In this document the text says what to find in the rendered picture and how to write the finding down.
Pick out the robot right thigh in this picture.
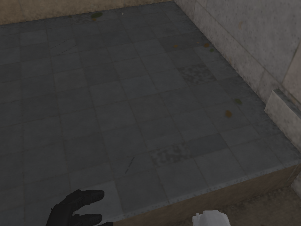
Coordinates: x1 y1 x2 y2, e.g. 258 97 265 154
192 210 230 226

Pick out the left robot hand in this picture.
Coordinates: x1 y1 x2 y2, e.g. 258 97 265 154
45 189 114 226

